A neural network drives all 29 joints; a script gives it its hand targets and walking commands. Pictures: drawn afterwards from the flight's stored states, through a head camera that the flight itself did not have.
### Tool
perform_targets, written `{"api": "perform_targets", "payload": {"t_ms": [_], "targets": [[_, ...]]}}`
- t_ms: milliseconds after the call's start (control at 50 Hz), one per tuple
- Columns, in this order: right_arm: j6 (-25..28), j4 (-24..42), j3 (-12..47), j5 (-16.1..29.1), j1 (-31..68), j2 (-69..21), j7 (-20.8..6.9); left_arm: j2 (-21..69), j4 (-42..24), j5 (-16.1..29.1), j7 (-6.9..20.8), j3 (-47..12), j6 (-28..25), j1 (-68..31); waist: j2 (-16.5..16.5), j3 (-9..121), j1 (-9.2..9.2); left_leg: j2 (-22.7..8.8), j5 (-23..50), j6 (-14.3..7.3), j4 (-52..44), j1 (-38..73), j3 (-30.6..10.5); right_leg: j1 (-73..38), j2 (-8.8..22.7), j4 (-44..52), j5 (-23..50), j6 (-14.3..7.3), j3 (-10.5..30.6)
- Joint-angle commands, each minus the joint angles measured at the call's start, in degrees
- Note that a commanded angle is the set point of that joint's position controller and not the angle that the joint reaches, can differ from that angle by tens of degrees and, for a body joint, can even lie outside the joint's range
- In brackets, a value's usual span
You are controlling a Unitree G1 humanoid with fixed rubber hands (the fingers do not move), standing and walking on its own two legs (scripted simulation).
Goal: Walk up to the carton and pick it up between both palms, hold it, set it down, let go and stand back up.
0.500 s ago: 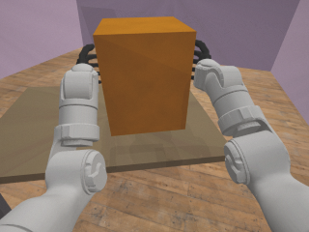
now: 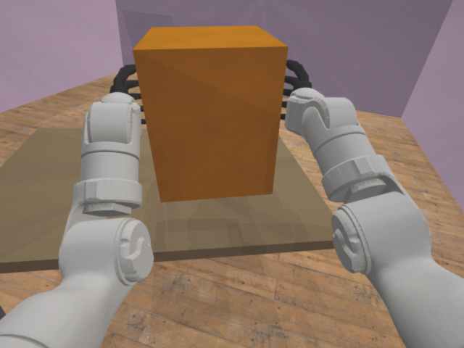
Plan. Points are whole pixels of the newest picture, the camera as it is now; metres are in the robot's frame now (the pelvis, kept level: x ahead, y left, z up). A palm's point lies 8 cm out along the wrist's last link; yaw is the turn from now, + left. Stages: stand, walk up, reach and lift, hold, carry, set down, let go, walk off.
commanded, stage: hold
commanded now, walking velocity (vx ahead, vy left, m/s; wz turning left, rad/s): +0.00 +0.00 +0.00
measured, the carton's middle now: (211, 109) +0.44 +0.02 +0.29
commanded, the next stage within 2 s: none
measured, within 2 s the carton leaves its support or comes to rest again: neither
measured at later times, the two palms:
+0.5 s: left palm (124, 103) +0.38 +0.16 +0.31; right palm (302, 102) +0.37 -0.12 +0.33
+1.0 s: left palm (129, 107) +0.37 +0.15 +0.31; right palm (307, 108) +0.36 -0.13 +0.33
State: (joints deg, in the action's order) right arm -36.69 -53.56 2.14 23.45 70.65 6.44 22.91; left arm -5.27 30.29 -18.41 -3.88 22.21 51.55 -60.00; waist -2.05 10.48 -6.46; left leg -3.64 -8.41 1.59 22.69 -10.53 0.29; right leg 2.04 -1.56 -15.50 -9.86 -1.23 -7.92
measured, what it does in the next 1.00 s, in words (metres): stands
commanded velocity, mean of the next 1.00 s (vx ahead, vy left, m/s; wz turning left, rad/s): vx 0.00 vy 0.00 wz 0.00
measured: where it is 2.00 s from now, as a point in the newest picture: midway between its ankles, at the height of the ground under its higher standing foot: outside the picture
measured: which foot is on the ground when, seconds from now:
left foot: down 0.00-1.00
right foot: down 0.00-1.00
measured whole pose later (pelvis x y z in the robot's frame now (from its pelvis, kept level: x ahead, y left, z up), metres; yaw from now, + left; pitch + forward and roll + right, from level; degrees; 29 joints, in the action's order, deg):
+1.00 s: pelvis -0.01 +0.01 +0.00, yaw -1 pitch -4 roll -2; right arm -37.9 -53.5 -0.1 21.3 70.5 7.8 21.2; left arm -2.3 30.2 -19.5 -6.4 22.9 52.3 -61.3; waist -0.3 9.9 -5.3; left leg -3.4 -8.0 0.9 22.8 -11.0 1.2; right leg 3.4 -1.2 -16.6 -9.6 -0.8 -6.8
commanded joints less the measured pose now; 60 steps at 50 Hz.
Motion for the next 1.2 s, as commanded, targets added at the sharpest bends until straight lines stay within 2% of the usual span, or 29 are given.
{"api": "perform_targets", "payload": {"t_ms": [0, 40, 80, 120, 140, 200, 220, 240, 320, 360, 400, 420, 500, 520, 560, 600, 620, 660, 700, 720, 840, 900, 920, 960, 980, 1060, 1100, 1120, 1180], "targets": [[2.41, 22.71, 4.42, 11.59, 43.8, -32.17, -10.73, 33.45, -12.44, 14.57, 11.85, -19.08, -5.07, -50.91, 10.86, 18.74, -1.47, 5.24, 16.99, 3.03, -0.21, 14.18, -1.82, -0.01, -3.41, 1.55, 12.87, 4.95, 5.27], [2.9, 25.94, 5.57, 11.71, 46.4, -32.9, -11.23, 35.79, -15.16, 15.71, 10.97, -21.79, -5.08, -52.29, 11.9, 22.57, -1.41, 4.71, 18.9, 3.99, 0.61, 15.11, -2.19, -0.16, -3.91, 0.89, 12.84, 4.33, 5.11], [2.6, 24.2, 4.78, 10.18, 47.48, -32.38, -11.68, 35.51, -11.24, 15.31, 10.85, -19.56, -4.82, -50.72, 8.97, 19.01, -0.25, 4.42, 12.46, 3.25, -0.79, 13.04, -2.05, 0.65, -4.14, 1.74, 7.99, 4.59, 4.82], [3.27, 26.34, 4.98, 10.01, 48.64, -34.9, -12.17, 36.13, -14.62, 16.51, 10.09, -20.81, -5.93, -55.13, 8.1, 23.73, -0.45, 5.04, 12.75, 2.35, 0.08, 12.79, -2.05, 0.7, -3.97, 0.71, 8.49, 4.87, 5.2], [2.79, 22.32, 3.44, 8.7, 47.27, -34.55, -12.37, 35.33, -12.39, 15.78, 9.79, -19.14, -6.08, -54.57, 7.86, 20.08, -0.28, 5.31, 10.57, 2.02, -1.06, 11.45, -1.89, 1.53, -3.65, 1.61, 6.75, 4.69, 5.63], [2.78, 20.75, 3.33, 8.11, 49.3, -33.54, -12.51, 33.66, -6.26, 13.44, 10.16, -15.62, -5.38, -52.48, 5.97, 18.03, 0.88, 5.56, 6.4, 0.86, -2.07, 11.45, -0.93, 1.22, -3.3, 2.26, 3.72, 5.47, 5.62], [2.81, 18.79, 2.89, 7.78, 47.92, -34.44, -12.75, 33.38, -5.82, 12.6, 10.34, -14.02, -6.0, -51.83, 4.53, 16.97, 2.0, 5.22, 5.61, 0.39, -2.87, 9.47, -1.03, 1.03, -3.43, 2.73, 2.19, 5.39, 5.49], [3.1, 18.78, 2.42, 7.15, 48.74, -35.52, -13.0, 33.01, -7.45, 13.46, 10.38, -14.66, -6.62, -54.01, 4.44, 19.62, 1.34, 5.49, 4.99, 0.13, -2.43, 9.79, -1.06, 1.47, -3.03, 1.97, 1.87, 5.49, 5.88], [3.96, 22.41, 4.13, 8.98, 50.71, -37.44, -12.63, 32.74, -8.34, 14.69, 9.85, -14.76, -7.48, -55.09, 3.02, 26.03, 2.56, 6.2, 12.46, 0.04, -0.23, 12.39, -0.84, 0.13, -3.47, 0.98, 9.82, 5.86, 6.05], [4.03, 22.85, 4.68, 8.75, 49.55, -36.13, -11.9, 32.7, -9.24, 14.47, 9.76, -14.88, -7.62, -53.21, 2.51, 26.44, 1.55, 6.07, 15.15, 0.71, 1.18, 15.29, -1.06, -0.38, -3.7, 0.95, 12.59, 6.04, 6.27], [3.95, 23.39, 4.93, 9.7, 48.34, -35.17, -11.81, 33.15, -8.44, 13.41, 10.14, -14.71, -6.55, -51.19, 4.63, 24.11, 2.09, 6.24, 15.46, 0.72, 0.73, 14.44, -0.92, -0.11, -3.59, 1.1, 12.68, 5.95, 5.84], [3.08, 20.75, 4.34, 8.83, 45.38, -33.82, -11.44, 30.94, -4.68, 12.28, 10.69, -12.65, -5.78, -47.65, 3.35, 19.1, 1.95, 6.3, 13.97, 0.59, -0.15, 13.26, -0.37, -0.35, -3.1, 1.85, 12.67, 6.13, 6.06], [2.98, 21.82, 2.89, 9.57, 45.8, -32.24, -11.15, 33.58, -9.55, 14.63, 11.5, -18.21, -5.19, -51.27, 7.97, 21.16, -1.7, 5.07, 13.48, 2.03, -0.08, 15.19, -1.66, 1.31, -3.75, 1.75, 10.17, 4.68, 5.97], [2.49, 20.93, 3.33, 9.57, 45.43, -32.05, -11.05, 34.24, -9.37, 14.7, 11.5, -18.28, -4.76, -51.5, 9.25, 19.18, -2.05, 5.38, 14.33, 2.14, 0.13, 14.71, -1.52, 2.5, -3.54, 1.98, 10.8, 4.63, 5.72], [2.03, 17.75, 1.61, 8.17, 44.93, -31.68, -11.14, 33.07, -6.54, 13.44, 11.7, -16.94, -4.76, -51.68, 8.24, 15.5, -1.89, 5.15, 11.24, 2.25, -1.27, 12.14, -1.42, 2.49, -3.47, 2.32, 7.52, 4.75, 5.33], [2.39, 19.17, 1.71, 8.35, 43.63, -30.48, -11.62, 33.91, -7.6, 13.29, 11.89, -17.87, -4.73, -49.99, 10.4, 17.22, -1.31, 4.83, 12.24, 2.92, -1.74, 11.96, -1.42, 0.1, -4.09, 1.4, 8.77, 4.58, 4.95], [2.73, 20.98, 2.63, 9.1, 46.14, -31.48, -11.6, 34.11, -9.42, 14.47, 11.76, -19.14, -5.02, -51.56, 10.67, 20.99, -2.31, 5.01, 13.44, 2.57, -0.64, 12.32, -1.88, -1.11, -3.25, 1.3, 10.82, 4.59, 5.85], [3.1, 23.67, 5.26, 10.87, 47.17, -34.86, -11.35, 35.37, -13.84, 15.53, 11.21, -19.77, -5.77, -52.37, 8.84, 24.19, -0.99, 5.47, 19.02, 2.78, 1.39, 14.93, -2.0, -1.9, -3.63, 0.41, 16.78, 4.92, 5.87], [3.33, 27.49, 6.53, 11.86, 46.3, -34.16, -10.88, 35.96, -13.91, 14.83, 11.36, -20.05, -5.0, -49.94, 9.84, 25.07, -1.0, 5.7, 24.01, 3.01, 2.3, 15.67, -2.26, -3.25, -3.23, 0.09, 21.65, 5.16, 6.32], [2.78, 25.21, 4.86, 11.0, 46.31, -32.43, -10.89, 34.6, -12.23, 13.62, 11.54, -18.53, -4.76, -50.41, 9.99, 21.83, -0.31, 5.98, 21.86, 3.23, 1.64, 15.19, -1.67, -1.87, -3.54, 0.64, 17.88, 5.33, 5.84], [2.77, 26.57, 5.12, 10.11, 46.28, -33.91, -11.69, 36.93, -15.36, 15.91, 10.3, -21.47, -5.31, -53.28, 9.42, 24.16, -1.03, 5.16, 14.78, 3.12, 0.3, 14.76, -1.95, -0.59, -4.12, 0.95, 10.51, 4.69, 5.45], [2.8, 22.83, 2.92, 8.42, 50.87, -33.84, -12.72, 35.42, -7.6, 14.52, 10.18, -17.55, -5.35, -54.64, 6.57, 18.94, 1.81, 5.11, 6.41, 1.6, -2.05, 10.53, -1.78, 2.51, -3.7, 1.64, 2.36, 4.74, 5.26], [2.97, 20.82, 2.89, 7.56, 51.18, -35.13, -12.98, 34.4, -6.43, 13.81, 10.07, -15.63, -5.85, -54.73, 4.45, 18.5, 1.69, 5.05, 5.25, 0.95, -2.36, 10.54, -1.41, 3.36, -3.69, 2.03, 1.37, 4.98, 5.27], [2.84, 14.42, -0.46, 5.18, 50.59, -32.74, -13.47, 33.05, -1.83, 12.57, 10.44, -13.39, -6.03, -54.05, 5.38, 15.1, 0.93, 4.33, -1.33, 0.33, -4.31, 8.7, -1.98, 4.16, -3.45, 2.47, -2.92, 4.81, 5.56], [3.63, 16.42, 0.21, 6.12, 52.31, -34.33, -13.84, 34.29, -3.87, 13.47, 10.35, -14.78, -6.65, -56.13, 6.39, 19.03, 1.95, 4.47, -0.66, 0.17, -4.29, 8.15, -1.85, 2.5, -3.48, 1.66, -1.53, 4.83, 5.7], [4.51, 14.48, -0.91, 5.13, 53.22, -34.63, -13.95, 32.2, 1.89, 12.54, 10.39, -10.06, -7.93, -55.21, 1.67, 19.89, 3.11, 5.59, 4.0, -0.55, -2.25, 9.14, -1.08, 3.82, -2.96, 2.24, 0.11, 5.37, 6.18], [4.87, 17.11, 1.66, 7.49, 50.1, -35.44, -13.15, 30.49, -1.37, 12.01, 10.44, -9.84, -8.84, -52.61, 1.0, 24.36, 3.15, 6.05, 11.43, -0.72, -0.52, 11.45, -1.06, 0.04, -3.18, 1.42, 9.13, 5.84, 6.51], [4.77, 17.41, 2.58, 8.16, 49.3, -36.47, -12.72, 31.08, -4.84, 12.59, 10.52, -11.92, -8.77, -54.26, 2.71, 25.97, 1.96, 6.64, 15.66, -0.39, 0.49, 13.11, -0.81, -0.56, -3.28, 0.84, 13.74, 6.01, 6.51], [3.33, 16.23, 3.16, 8.94, 45.07, -33.7, -11.11, 29.28, -3.13, 11.64, 11.71, -11.1, -7.31, -49.24, 2.99, 20.81, 0.59, 6.47, 15.94, 0.04, 0.35, 15.16, -0.69, -0.01, -2.46, 1.62, 17.72, 6.35, 6.55]]}}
